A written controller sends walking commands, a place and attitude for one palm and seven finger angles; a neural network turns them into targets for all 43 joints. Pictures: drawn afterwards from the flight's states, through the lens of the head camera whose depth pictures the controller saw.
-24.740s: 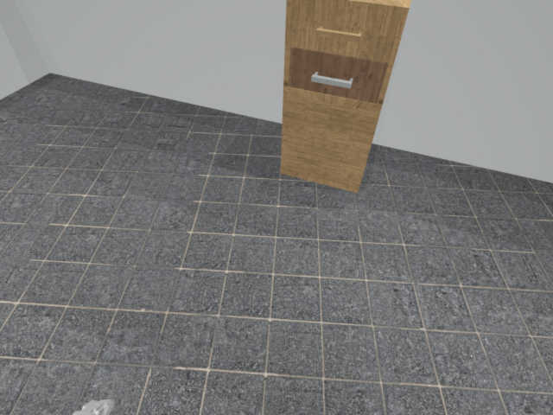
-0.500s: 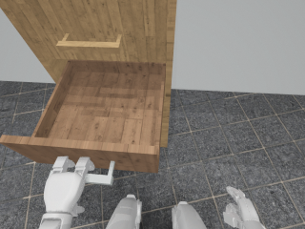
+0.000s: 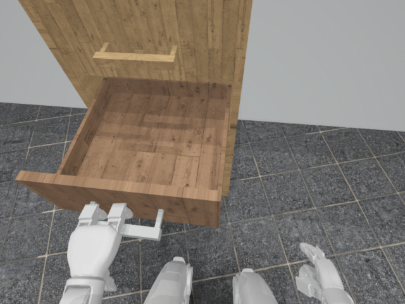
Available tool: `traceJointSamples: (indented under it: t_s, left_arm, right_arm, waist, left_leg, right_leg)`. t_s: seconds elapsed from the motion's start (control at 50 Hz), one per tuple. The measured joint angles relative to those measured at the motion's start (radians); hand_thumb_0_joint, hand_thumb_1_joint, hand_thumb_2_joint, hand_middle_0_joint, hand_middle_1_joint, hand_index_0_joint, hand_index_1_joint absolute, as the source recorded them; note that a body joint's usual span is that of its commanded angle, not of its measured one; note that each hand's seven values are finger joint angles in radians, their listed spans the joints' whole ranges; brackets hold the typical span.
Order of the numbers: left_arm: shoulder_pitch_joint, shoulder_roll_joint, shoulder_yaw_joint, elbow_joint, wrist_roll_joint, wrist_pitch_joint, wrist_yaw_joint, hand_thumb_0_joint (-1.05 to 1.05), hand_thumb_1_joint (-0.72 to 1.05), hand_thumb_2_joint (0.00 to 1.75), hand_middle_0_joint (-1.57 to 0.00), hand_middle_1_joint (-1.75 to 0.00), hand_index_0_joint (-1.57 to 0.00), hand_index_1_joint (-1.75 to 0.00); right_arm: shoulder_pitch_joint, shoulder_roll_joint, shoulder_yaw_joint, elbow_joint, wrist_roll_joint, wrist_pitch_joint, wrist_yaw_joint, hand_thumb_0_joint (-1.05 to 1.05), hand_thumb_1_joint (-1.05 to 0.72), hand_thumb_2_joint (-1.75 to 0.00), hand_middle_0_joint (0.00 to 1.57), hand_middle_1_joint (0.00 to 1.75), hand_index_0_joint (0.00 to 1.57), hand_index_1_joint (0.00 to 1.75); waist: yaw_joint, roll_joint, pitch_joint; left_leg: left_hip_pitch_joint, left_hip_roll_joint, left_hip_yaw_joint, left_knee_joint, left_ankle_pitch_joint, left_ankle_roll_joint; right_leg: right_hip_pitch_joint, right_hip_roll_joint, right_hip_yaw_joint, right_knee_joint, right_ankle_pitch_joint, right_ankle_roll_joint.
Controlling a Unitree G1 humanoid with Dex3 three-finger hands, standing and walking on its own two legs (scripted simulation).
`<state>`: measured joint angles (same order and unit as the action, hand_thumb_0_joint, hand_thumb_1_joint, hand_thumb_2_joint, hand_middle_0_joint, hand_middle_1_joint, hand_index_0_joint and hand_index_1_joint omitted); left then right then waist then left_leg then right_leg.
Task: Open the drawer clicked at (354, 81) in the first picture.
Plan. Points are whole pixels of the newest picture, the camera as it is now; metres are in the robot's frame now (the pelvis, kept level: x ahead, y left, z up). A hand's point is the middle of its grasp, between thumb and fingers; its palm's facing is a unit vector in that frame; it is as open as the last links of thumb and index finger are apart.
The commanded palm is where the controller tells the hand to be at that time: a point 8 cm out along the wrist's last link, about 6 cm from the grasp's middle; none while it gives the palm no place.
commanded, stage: lift the hand off the handle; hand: left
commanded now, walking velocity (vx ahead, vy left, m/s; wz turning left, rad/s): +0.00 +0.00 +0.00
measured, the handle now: (123, 219) +0.28 +0.19 -0.03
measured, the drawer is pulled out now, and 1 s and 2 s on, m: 0.29 0.29 0.29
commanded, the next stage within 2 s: none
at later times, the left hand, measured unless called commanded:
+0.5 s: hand (97, 243) +0.23 +0.22 -0.01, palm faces -0.04 -0.10 -0.99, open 13.8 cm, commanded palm +0.21 +0.21 +0.05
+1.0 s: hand (90, 236) +0.23 +0.22 +0.02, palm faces -0.03 -0.11 -0.99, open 13.7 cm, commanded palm +0.21 +0.21 +0.08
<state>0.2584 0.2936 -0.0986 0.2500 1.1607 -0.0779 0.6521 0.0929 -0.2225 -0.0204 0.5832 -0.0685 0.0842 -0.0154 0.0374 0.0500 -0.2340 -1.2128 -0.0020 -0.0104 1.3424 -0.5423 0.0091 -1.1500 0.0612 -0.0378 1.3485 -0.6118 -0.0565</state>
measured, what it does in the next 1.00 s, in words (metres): rises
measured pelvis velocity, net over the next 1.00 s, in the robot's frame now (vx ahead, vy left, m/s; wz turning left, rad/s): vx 0.02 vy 0.02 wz -0.02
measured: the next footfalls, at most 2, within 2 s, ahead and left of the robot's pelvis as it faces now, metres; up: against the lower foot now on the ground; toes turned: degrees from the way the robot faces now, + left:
none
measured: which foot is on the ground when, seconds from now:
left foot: down 0.00-1.00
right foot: down 0.00-1.00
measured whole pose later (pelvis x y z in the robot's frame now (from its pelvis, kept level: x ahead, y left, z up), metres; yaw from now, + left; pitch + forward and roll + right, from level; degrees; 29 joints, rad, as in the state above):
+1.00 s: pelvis +0.02 +0.02 +0.05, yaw -1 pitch +16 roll -1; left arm 0.37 0.31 -0.13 0.11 1.09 0.00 0.55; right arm 0.16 -0.22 0.00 0.52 -0.04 0.11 0.01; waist 0.02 0.06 -0.20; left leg -0.91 0.00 0.01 1.10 -0.49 0.03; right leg -0.84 0.06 0.00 1.09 -0.53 -0.03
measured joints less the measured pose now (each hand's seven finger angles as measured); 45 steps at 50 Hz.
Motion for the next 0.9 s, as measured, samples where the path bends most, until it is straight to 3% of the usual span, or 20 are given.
traceJointSamples:
  t_s: [0.16, 0.36, 0.62, 0.9]
  left_arm:
    - [0.015, 0.001, -0.016, -0.015, -0.031, 0.049, -0.039, 0.00, -0.48, 0.31, -0.33, -1.21, -0.33, -1.20]
    - [0.056, 0.008, -0.012, -0.033, -0.046, 0.043, -0.053, 0.00, -0.48, 0.31, -0.34, -1.20, -0.33, -1.20]
    - [0.123, 0.010, -0.013, -0.109, -0.060, 0.051, -0.069, 0.00, -0.48, 0.31, -0.32, -1.20, -0.32, -1.20]
    - [0.091, 0.012, -0.036, -0.127, -0.053, 0.058, -0.091, 0.00, -0.48, 0.31, -0.32, -1.20, -0.34, -1.21]
  right_arm:
    - [0.017, 0.014, 0.015, -0.014, 0.011, 0.007, -0.006, 0.01, -0.90, -0.89, 0.20, 0.30, 0.20, 0.30]
    - [0.045, -0.008, 0.009, -0.025, 0.009, 0.009, 0.004, 0.01, -0.90, -0.89, 0.20, 0.30, 0.20, 0.30]
    - [0.052, -0.017, 0.004, -0.050, 0.007, 0.018, 0.026, 0.01, -0.90, -0.89, 0.20, 0.30, 0.20, 0.30]
    - [0.055, 0.003, 0.019, -0.060, 0.018, 0.023, 0.029, 0.01, -0.90, -0.89, 0.20, 0.30, 0.20, 0.30]
  waist:
    - [-0.018, 0.002, 0.007]
    - [-0.033, 0.001, 0.006]
    - [-0.022, 0.014, 0.010]
    - [-0.015, 0.014, 0.027]
  left_leg:
    - [0.073, 0.004, 0.007, -0.059, 0.015, 0.004]
    - [0.150, 0.007, 0.012, -0.120, 0.027, 0.008]
    - [0.211, 0.002, 0.018, -0.159, 0.032, 0.018]
    - [0.267, -0.002, 0.018, -0.205, 0.048, 0.022]
  right_leg:
    - [0.070, 0.004, 0.011, -0.062, 0.021, 0.005]
    - [0.147, 0.008, 0.020, -0.131, 0.041, 0.010]
    - [0.211, 0.002, 0.028, -0.175, 0.050, 0.019]
    - [0.269, -0.002, 0.030, -0.224, 0.067, 0.024]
